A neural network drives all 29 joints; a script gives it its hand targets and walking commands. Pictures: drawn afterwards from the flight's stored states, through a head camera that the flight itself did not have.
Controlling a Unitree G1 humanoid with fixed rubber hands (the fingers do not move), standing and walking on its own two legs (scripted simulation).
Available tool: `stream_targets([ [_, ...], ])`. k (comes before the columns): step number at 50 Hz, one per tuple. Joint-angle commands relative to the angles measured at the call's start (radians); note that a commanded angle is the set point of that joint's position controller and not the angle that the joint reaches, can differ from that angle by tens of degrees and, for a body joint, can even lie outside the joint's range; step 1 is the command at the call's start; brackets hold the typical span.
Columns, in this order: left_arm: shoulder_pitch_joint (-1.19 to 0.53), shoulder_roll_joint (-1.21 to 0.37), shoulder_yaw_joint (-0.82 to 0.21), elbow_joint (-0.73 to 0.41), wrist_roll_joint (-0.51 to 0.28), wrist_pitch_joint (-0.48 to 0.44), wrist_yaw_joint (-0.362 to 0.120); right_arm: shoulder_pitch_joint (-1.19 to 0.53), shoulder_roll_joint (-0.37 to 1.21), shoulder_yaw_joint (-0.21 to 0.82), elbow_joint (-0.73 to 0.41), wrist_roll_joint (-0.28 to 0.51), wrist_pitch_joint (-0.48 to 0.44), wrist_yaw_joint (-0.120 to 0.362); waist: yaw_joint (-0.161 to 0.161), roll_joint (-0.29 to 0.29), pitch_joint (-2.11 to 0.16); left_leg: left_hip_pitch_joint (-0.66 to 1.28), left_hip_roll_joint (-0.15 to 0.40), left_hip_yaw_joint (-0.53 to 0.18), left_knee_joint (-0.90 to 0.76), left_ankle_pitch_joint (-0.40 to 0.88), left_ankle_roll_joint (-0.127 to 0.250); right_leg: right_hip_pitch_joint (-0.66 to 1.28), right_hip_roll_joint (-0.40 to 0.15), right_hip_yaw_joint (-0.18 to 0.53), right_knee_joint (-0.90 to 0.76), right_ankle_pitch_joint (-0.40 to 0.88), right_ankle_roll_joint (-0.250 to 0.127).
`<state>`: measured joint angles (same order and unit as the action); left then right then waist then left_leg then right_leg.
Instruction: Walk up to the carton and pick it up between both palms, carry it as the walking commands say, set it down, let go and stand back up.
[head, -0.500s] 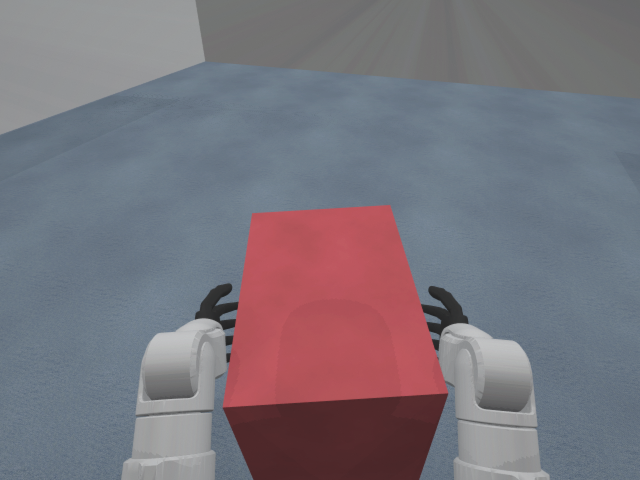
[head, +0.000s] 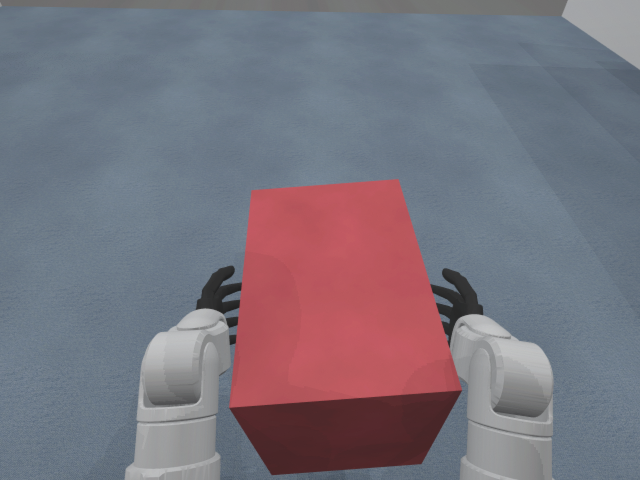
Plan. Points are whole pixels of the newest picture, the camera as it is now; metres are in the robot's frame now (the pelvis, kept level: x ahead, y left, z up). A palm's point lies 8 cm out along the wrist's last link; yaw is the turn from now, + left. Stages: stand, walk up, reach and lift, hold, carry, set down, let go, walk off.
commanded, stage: carry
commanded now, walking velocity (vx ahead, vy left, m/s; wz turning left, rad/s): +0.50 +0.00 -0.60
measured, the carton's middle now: (335, 325) +0.32 -0.01 +0.03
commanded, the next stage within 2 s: none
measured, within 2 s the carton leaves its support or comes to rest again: neither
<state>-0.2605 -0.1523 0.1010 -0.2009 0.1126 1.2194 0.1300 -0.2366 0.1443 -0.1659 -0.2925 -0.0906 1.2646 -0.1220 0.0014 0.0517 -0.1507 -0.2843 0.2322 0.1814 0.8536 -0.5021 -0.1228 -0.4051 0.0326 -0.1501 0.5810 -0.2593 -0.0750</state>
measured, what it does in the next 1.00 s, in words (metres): walks ahead, turning right: left foot, then right foot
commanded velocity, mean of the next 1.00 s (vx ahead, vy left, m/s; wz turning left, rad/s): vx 0.27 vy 0.00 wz -0.32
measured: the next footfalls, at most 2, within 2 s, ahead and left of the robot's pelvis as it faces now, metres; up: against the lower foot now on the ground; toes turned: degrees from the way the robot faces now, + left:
left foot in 0.18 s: +0.23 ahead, +0.12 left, +0.00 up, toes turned +4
right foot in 0.48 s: +0.38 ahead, -0.14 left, +0.00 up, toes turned -27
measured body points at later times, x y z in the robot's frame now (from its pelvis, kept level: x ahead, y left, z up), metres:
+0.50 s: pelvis +0.32 -0.05 -0.01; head +0.33 -0.05 +0.44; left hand +0.64 -0.02 +0.07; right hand +0.53 -0.29 +0.07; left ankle +0.20 +0.11 -0.71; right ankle +0.34 -0.13 -0.73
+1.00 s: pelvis +0.58 -0.14 +0.01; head +0.63 -0.19 +0.45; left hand +0.91 -0.16 +0.07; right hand +0.78 -0.41 +0.06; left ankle +0.67 -0.06 -0.72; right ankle +0.49 -0.18 -0.72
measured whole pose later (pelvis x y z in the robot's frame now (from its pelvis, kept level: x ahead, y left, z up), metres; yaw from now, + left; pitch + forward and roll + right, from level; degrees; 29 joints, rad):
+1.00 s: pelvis +0.58 -0.14 +0.01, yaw -29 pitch +4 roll +1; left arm -0.23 -0.15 0.11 -0.34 0.09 1.21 0.13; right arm -0.24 0.15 -0.12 -0.37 -0.08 1.22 -0.13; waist 0.01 0.02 0.05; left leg -0.38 0.10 0.25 0.52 -0.20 0.01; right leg -0.24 0.00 -0.08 0.55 -0.35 -0.05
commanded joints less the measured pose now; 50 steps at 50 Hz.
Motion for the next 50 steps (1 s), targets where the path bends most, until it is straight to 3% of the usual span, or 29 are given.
stream_targets([
  [1,-0.456,-0.925,-0.629,-0.16,-0.357,0.004,-0.249,-0.64,0.958,0.753,-0.088,0.437,-0.024,0.27,0.032,-0.18,-0.348,-0.679,-0.13,-0.083,0.35,-0.093,-0.003,0.902,-0.397,0.685,-0.167,0.659,-0.285],
  [2,-0.476,-0.952,-0.653,-0.187,-0.38,0.009,-0.244,-0.619,0.974,0.761,-0.075,0.443,-0.03,0.269,0.039,-0.138,-0.366,-0.691,-0.114,-0.109,0.315,-0.105,0.006,0.895,-0.36,0.557,-0.143,0.623,-0.245],
  [6,-0.496,-0.965,-0.684,-0.293,-0.41,-0.016,-0.245,-0.653,0.95,0.775,-0.222,0.486,-0.056,0.268,0.021,-0.177,-0.329,-0.383,-0.109,-0.125,-0.076,-0.01,0.012,0.533,-0.316,0.414,-0.16,0.499,-0.153],
  [7,-0.506,-0.933,-0.67,-0.271,-0.397,-0.016,-0.246,-0.678,0.976,0.785,-0.197,0.472,-0.053,0.257,0.016,-0.244,-0.304,-0.295,-0.136,-0.074,-0.196,0.111,0.013,0.462,-0.259,0.329,-0.149,0.487,-0.125],
  [9,-0.49,-0.935,-0.688,-0.279,-0.396,-0.012,-0.247,-0.591,0.965,0.761,-0.206,0.446,-0.07,0.251,-0.038,-0.176,-0.402,0.156,-0.208,0.072,-0.452,0.377,0.032,0.257,-0.134,0.139,0.073,0.456,-0.039],
  [10,-0.487,-0.931,-0.698,-0.279,-0.421,-0.009,-0.252,-0.517,0.931,0.754,-0.209,0.43,-0.085,0.244,-0.06,-0.003,-0.46,0.491,-0.027,-0.111,-0.482,0.36,0.082,-0.031,-0.06,0.079,0.266,0.342,0.016],
  [11,-0.478,-0.923,-0.716,-0.273,-0.422,-0.003,-0.256,-0.498,0.916,0.722,-0.143,0.386,-0.081,0.241,-0.02,0.391,-0.477,0.741,0.253,-0.486,-0.528,0.53,0.208,-0.351,0.054,0.039,0.426,-0.236,0.063],
  [12,-0.585,-0.901,-0.729,-0.345,-0.456,-0.001,-0.271,-0.504,0.919,0.705,-0.155,0.373,-0.09,0.228,-0.029,0.394,-0.488,0.756,0.313,-0.577,-0.516,0.676,0.278,-0.373,-0.014,0.121,0.478,-0.373,0.049],
  [13,-0.618,-0.879,-0.728,-0.349,-0.473,0.006,-0.281,-0.485,0.943,0.697,-0.127,0.369,-0.089,0.219,-0.04,0.205,-0.392,0.648,0.333,-0.602,-0.496,0.716,0.313,-0.368,-0.037,0.115,0.487,-0.351,0.034],
  [15,-0.575,-0.926,-0.733,-0.315,-0.483,-0.005,-0.295,-0.594,0.942,0.752,-0.263,0.384,-0.099,0.222,-0.036,0.045,-0.355,0.647,0.313,-0.421,-0.503,0.668,0.277,-0.388,-0.092,0.116,0.44,-0.286,0.027],
  [17,-0.489,-0.913,-0.733,-0.29,-0.482,-0.009,-0.276,-0.518,0.92,0.725,-0.239,0.372,-0.1,0.211,-0.046,0.164,-0.308,0.672,0.234,-0.236,-0.469,0.945,0.206,-0.382,-0.066,0.07,0.263,-0.206,0.021],
  [20,-0.478,-0.954,-0.751,-0.307,-0.458,-0.006,-0.259,-0.509,0.916,0.717,-0.227,0.371,-0.081,0.232,-0.038,0.222,-0.221,0.489,0.157,0.03,-0.435,1.003,0.118,-0.142,0.023,-0.083,0.038,-0.056,0.017],
  [23,-0.385,-0.92,-0.73,-0.281,-0.409,-0.009,-0.244,-0.476,0.89,0.746,-0.205,0.399,-0.058,0.257,0.011,0.199,-0.359,0.293,0.078,0.154,-0.15,1.148,0.061,0.323,0.102,-0.106,-0.133,0.128,-0.049],
  [24,-0.38,-0.934,-0.71,-0.253,-0.399,-0.008,-0.246,-0.539,0.892,0.767,-0.22,0.418,-0.053,0.265,0.039,0.055,-0.401,0.09,0.037,0.138,-0.018,0.955,0.035,0.555,0.04,0.0,-0.127,0.158,-0.096],
  [25,-0.332,-0.901,-0.677,-0.188,-0.365,-0.007,-0.25,-0.526,0.859,0.761,-0.204,0.414,-0.045,0.273,0.053,-0.076,-0.444,-0.14,-0.036,0.126,0.255,0.602,-0.001,0.727,-0.194,0.374,-0.162,0.237,-0.201],
  [26,-0.364,-0.906,-0.653,-0.177,-0.343,-0.014,-0.247,-0.553,0.889,0.807,-0.191,0.442,-0.036,0.289,0.029,-0.303,-0.446,-0.399,-0.187,0.016,0.443,-0.018,-0.023,0.886,-0.382,0.783,-0.193,0.646,-0.328],
  [27,-0.371,-0.922,-0.651,-0.172,-0.332,-0.015,-0.246,-0.654,0.895,0.802,-0.215,0.474,-0.037,0.295,0.032,-0.247,-0.415,-0.504,-0.167,-0.106,0.536,-0.057,-0.009,0.902,-0.381,0.753,-0.165,0.823,-0.358],
  [29,-0.411,-0.922,-0.668,-0.23,-0.388,-0.013,-0.254,-0.528,0.927,0.783,-0.148,0.458,-0.043,0.287,0.038,-0.097,-0.334,-0.622,-0.091,-0.152,0.48,-0.038,0.008,0.9,-0.364,0.505,-0.141,0.803,-0.255],
  [31,-0.452,-0.976,-0.711,-0.254,-0.423,-0.019,-0.254,-0.611,0.928,0.794,-0.257,0.474,-0.061,0.285,0.033,-0.023,-0.303,-0.584,-0.076,-0.158,0.217,-0.02,0.022,0.791,-0.328,0.429,-0.11,0.84,-0.182],
  [36,-0.476,-0.952,-0.692,-0.279,-0.432,-0.029,-0.269,-0.589,0.958,0.794,-0.253,0.447,-0.08,0.248,0.029,-0.272,-0.312,-0.257,-0.197,0.007,-0.249,0.268,0.054,0.624,-0.222,0.186,-0.078,1.139,-0.089],
  [37,-0.433,-0.918,-0.679,-0.269,-0.419,-0.026,-0.262,-0.58,0.952,0.787,-0.247,0.443,-0.082,0.24,0.013,-0.225,-0.307,-0.144,-0.232,0.058,-0.341,0.392,0.061,0.553,-0.178,0.101,-0.029,1.147,-0.052],
  [39,-0.505,-0.93,-0.707,-0.343,-0.423,-0.029,-0.256,-0.545,0.956,0.782,-0.263,0.43,-0.087,0.253,-0.024,-0.081,-0.43,0.381,-0.106,-0.01,-0.452,0.932,0.127,0.239,-0.099,0.02,0.164,0.73,0.054],
  [40,-0.469,-0.925,-0.706,-0.309,-0.417,-0.017,-0.255,-0.568,0.915,0.771,-0.253,0.428,-0.082,0.252,-0.033,0.105,-0.484,0.631,0.098,-0.242,-0.409,1.419,0.218,-0.018,-0.024,0.013,0.346,0.323,0.108],
  [41,-0.383,-0.904,-0.707,-0.289,-0.406,-0.01,-0.269,-0.516,0.884,0.763,-0.258,0.392,-0.078,0.234,-0.028,0.261,-0.5,0.714,0.191,-0.378,-0.425,1.679,0.295,-0.114,0.07,0.063,0.379,-0.284,0.103],
  [42,-0.41,-0.888,-0.705,-0.294,-0.426,0.002,-0.281,-0.443,0.911,0.737,-0.195,0.386,-0.072,0.231,-0.031,0.224,-0.522,0.701,0.224,-0.379,-0.385,1.566,0.352,-0.112,0.005,0.137,0.391,-0.319,0.076],
  [43,-0.44,-0.872,-0.719,-0.316,-0.438,0.0,-0.278,-0.409,0.903,0.73,-0.161,0.375,-0.068,0.23,-0.024,0.178,-0.485,0.694,0.206,-0.343,-0.399,1.408,0.329,-0.144,-0.048,0.165,0.297,-0.323,0.068],
  [46,-0.5,-0.929,-0.734,-0.336,-0.456,-0.019,-0.289,-0.49,0.952,0.761,-0.228,0.379,-0.093,0.233,0.002,0.137,-0.482,0.506,0.125,-0.17,-0.377,1.229,0.245,0.108,-0.074,0.118,-0.205,-0.101,0.064],
  [47,-0.48,-0.932,-0.725,-0.314,-0.449,-0.027,-0.291,-0.519,0.952,0.762,-0.224,0.383,-0.099,0.233,0.003,0.14,-0.468,0.359,0.079,-0.096,-0.342,1.066,0.183,0.278,-0.102,0.123,-0.262,0.145,0.053],
  [50,-0.452,-0.959,-0.71,-0.301,-0.43,-0.036,-0.276,-0.602,0.951,0.801,-0.309,0.414,-0.094,0.244,0.0,-0.196,-0.478,0.077,-0.081,-0.012,-0.283,0.549,0.098,0.512,-0.254,0.187,0.008,1.12,0.029],
])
